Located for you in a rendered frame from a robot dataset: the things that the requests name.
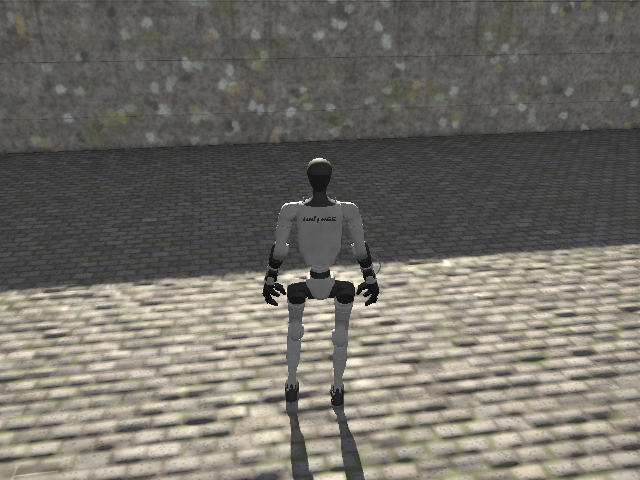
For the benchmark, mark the robot right shin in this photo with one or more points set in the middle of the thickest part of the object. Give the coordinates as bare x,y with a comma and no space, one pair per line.
339,362

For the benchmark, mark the left robot forearm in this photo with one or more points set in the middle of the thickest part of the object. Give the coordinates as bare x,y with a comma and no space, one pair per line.
273,267

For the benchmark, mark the right robot forearm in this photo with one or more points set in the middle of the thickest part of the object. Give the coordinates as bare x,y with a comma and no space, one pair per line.
366,266

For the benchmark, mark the robot left hand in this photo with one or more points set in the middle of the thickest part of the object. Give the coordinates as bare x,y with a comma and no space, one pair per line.
268,289

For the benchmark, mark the robot right hand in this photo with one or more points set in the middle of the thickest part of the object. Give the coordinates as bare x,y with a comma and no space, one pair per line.
372,289

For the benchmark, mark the robot right upper arm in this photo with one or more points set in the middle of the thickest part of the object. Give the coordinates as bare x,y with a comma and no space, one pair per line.
351,212

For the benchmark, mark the robot torso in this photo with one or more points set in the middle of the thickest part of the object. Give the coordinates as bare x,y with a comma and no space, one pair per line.
319,238

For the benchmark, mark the robot left upper arm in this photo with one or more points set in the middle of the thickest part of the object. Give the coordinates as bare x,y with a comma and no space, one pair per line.
288,211

